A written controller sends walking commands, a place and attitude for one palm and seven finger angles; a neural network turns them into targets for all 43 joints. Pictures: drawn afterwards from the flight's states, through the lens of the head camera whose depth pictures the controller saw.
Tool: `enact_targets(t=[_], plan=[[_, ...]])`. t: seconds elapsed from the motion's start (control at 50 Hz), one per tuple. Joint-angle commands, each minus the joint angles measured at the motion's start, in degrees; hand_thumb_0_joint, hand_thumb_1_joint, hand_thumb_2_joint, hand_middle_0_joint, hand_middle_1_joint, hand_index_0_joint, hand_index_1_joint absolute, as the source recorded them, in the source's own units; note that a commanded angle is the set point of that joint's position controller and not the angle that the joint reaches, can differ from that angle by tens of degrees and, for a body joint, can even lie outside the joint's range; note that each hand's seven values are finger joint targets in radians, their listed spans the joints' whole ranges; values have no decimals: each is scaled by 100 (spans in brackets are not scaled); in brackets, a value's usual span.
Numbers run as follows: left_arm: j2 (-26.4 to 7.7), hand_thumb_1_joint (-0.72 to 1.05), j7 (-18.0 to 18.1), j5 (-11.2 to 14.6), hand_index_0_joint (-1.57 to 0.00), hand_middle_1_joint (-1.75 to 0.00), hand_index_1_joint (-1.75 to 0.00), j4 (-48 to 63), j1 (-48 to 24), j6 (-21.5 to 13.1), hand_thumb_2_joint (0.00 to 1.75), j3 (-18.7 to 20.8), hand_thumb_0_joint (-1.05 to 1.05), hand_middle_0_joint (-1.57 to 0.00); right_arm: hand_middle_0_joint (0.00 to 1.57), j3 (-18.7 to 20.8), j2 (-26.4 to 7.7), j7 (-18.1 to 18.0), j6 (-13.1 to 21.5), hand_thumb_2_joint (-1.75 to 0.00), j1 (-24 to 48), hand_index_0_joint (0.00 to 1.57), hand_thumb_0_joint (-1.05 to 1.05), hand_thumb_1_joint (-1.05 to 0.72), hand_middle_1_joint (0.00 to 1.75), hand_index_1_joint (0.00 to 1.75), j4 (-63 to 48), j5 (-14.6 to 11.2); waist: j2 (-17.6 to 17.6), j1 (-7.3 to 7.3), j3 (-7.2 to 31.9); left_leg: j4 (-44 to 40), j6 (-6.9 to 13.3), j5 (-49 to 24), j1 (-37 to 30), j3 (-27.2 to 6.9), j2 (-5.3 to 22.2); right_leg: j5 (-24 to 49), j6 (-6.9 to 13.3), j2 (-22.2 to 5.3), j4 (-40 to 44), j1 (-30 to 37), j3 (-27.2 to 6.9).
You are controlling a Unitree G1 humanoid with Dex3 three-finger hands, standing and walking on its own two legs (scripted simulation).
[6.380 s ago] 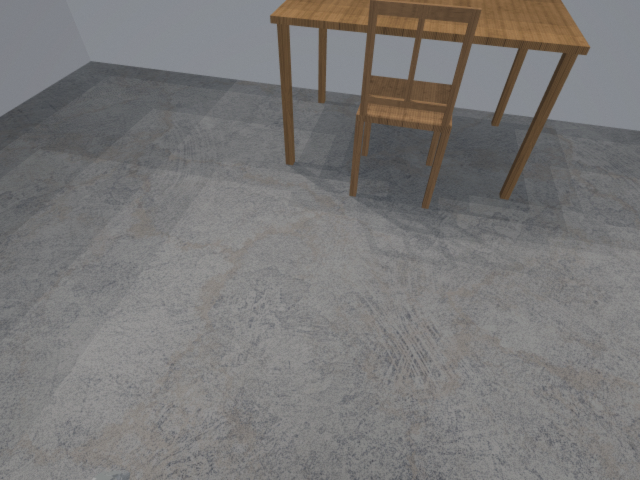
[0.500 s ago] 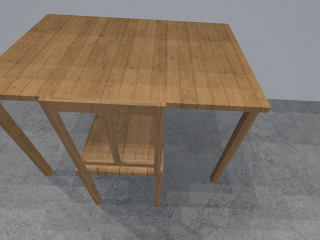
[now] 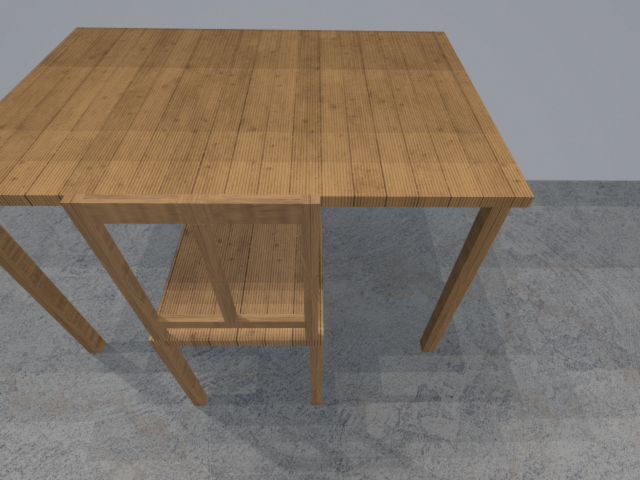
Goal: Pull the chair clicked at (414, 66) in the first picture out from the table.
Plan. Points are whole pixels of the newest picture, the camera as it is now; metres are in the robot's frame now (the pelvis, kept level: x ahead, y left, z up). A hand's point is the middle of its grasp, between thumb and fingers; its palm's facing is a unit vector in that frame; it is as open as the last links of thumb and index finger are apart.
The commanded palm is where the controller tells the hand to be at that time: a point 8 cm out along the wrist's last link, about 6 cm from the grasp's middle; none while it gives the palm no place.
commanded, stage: come to a stop and stand still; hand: left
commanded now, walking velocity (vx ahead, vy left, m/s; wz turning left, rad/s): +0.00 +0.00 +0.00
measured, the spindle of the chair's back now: (217, 276) +0.45 +0.21 -0.09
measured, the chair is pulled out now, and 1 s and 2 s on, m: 0.00 0.00 0.00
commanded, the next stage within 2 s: look again from close up in 0.72 s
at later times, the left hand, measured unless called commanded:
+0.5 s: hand out of the picture -0.05 +0.22 -0.17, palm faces +0.02 -0.98 -0.18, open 7.4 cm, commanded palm none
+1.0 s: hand out of the picture -0.03 +0.19 -0.17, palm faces +0.03 -0.99 -0.13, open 7.4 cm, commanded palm none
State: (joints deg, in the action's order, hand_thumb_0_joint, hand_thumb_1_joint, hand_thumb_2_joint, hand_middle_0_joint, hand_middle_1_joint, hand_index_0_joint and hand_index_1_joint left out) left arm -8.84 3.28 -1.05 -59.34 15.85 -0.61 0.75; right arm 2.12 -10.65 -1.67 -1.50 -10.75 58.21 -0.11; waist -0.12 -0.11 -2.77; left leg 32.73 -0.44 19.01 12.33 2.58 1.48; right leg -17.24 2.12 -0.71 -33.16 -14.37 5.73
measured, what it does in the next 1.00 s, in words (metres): stands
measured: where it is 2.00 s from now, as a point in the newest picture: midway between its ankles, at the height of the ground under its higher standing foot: outside the picture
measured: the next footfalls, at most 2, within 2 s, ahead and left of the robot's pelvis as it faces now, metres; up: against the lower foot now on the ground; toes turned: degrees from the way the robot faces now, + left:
none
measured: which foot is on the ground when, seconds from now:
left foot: down 0.00-1.00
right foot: down 0.00-1.00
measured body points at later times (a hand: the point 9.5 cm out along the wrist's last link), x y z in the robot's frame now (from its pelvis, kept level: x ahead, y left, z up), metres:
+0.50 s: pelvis -0.04 +0.04 +0.01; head -0.04 +0.05 +0.46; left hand -0.05 +0.27 -0.15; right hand -0.06 -0.17 -0.15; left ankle -0.01 +0.12 -0.73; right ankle +0.01 -0.09 -0.73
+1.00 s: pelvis -0.02 +0.04 +0.01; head -0.02 +0.05 +0.46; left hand -0.03 +0.24 -0.16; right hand -0.02 -0.18 -0.15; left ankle -0.01 +0.12 -0.73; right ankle +0.01 -0.09 -0.73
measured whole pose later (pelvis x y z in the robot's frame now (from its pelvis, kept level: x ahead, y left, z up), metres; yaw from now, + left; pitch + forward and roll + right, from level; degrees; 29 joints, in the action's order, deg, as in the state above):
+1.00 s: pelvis -0.02 +0.04 +0.01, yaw -1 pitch -2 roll +0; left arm -6.4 2.1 -0.8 -62.9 19.7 -1.1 -0.9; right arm -0.9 -7.7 -1.3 0.9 -16.6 64.8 0.2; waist 1.4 -0.3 -0.9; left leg 25.1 3.0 13.7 9.8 4.4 -1.8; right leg -11.5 -1.2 -3.1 -25.6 -12.1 3.3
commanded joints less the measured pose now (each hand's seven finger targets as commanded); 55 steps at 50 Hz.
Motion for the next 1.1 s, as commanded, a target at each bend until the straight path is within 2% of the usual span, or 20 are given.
enact_targets(t=[0.0,0.02,0.04,0.08,0.14,0.22,0.32,0.44,0.52,0.66,0.8,0.98,1.02,1.08], plan=[[-850,90,20,23,-20,-30,-30,460,93,-1,90,83,0,-20,20,-12,-296,26,147,-90,-359,20,0,-90,30,30,-325,63,-316,68,221,-603,159,-1273,-21,-278,372,2100,157,-812,609,230,-829],[-799,90,0,18,-20,-30,-30,468,86,19,90,79,0,-20,20,-20,-332,33,159,-90,-350,20,0,-90,30,30,-348,82,-404,38,-91,-754,204,-1227,235,-448,469,1263,87,-666,734,110,-735],[-774,90,-20,11,-20,-30,-30,468,107,35,90,64,0,-20,20,-47,-388,45,165,-90,-345,20,0,-90,30,30,-373,83,-329,4,-312,-939,239,-887,512,-556,511,627,52,-570,867,80,-707],[-736,90,-59,14,-20,-30,-30,471,115,44,90,45,0,-20,20,-62,-454,66,179,-90,-400,20,0,-90,30,30,-393,107,-297,1,-477,-1248,263,-35,800,-674,463,-101,48,-489,1030,33,-737],[-721,90,-94,5,-20,-30,-30,510,181,68,90,47,0,-20,20,-73,-530,83,200,-90,-548,20,0,-90,30,30,-381,135,-289,-20,-394,-1615,296,737,1050,-820,479,-248,10,-439,978,231,-618],[-665,90,-125,-10,-20,-30,-30,512,320,80,90,42,0,-20,20,-68,-597,90,201,-90,-635,20,0,-90,30,30,-340,142,-228,-71,-367,-1916,350,1250,1309,-997,531,-217,-41,-377,862,386,-474],[-583,90,-138,-14,-20,-30,-30,428,449,41,90,38,0,-20,20,-71,-547,90,199,-90,-841,20,0,-90,30,30,-199,137,0,-26,-320,-1840,364,1209,1212,-946,478,-367,-46,-436,994,246,-559],[-476,90,-134,-1,-20,-30,-30,227,619,-7,90,-7,0,-20,20,-112,-452,80,235,-90,-996,20,0,-90,30,30,8,110,-64,13,-312,-1819,357,998,1009,-934,470,-182,-45,-478,1030,119,-603],[-378,90,-126,3,-20,-30,-30,55,760,-40,90,-41,0,-20,20,-127,-416,66,278,-90,-1012,20,0,-90,30,30,129,85,-167,3,-259,-1844,349,736,799,-902,498,186,-59,-487,1006,147,-586],[-282,90,-96,13,-20,-30,-30,-191,904,-100,90,-96,0,-20,20,-168,-286,52,316,-90,-1008,20,0,-90,30,30,321,46,80,21,-263,-1631,306,99,467,-692,404,464,-67,-577,1147,91,-692],[-264,90,-79,17,-20,-30,-30,-274,903,-110,90,-109,0,-20,20,-195,-194,42,322,-90,-950,20,0,-90,30,30,466,38,121,11,-311,-1566,292,-236,330,-597,377,510,-68,-602,1227,80,-701],[-262,90,-68,36,-20,-30,-30,-272,835,-121,90,-97,0,-20,20,-229,-181,25,361,-90,-918,20,0,-90,30,30,566,43,38,-18,-121,-1448,268,-874,167,-514,375,968,-72,-622,1172,335,-707],[-269,90,-65,35,-20,-30,-30,-259,790,-99,90,-96,0,-20,20,-233,-183,21,353,-90,-903,20,0,-90,30,30,575,42,-23,-30,-271,-1513,271,-818,266,-551,391,907,-75,-607,1171,318,-676],[-283,90,-67,38,-20,-30,-30,-263,785,-98,90,-88,0,-20,20,-236,-165,25,350,-90,-924,20,0,-90,30,30,592,42,-13,-35,-224,-1528,266,-766,234,-539,389,875,-79,-608,1194,372,-671]])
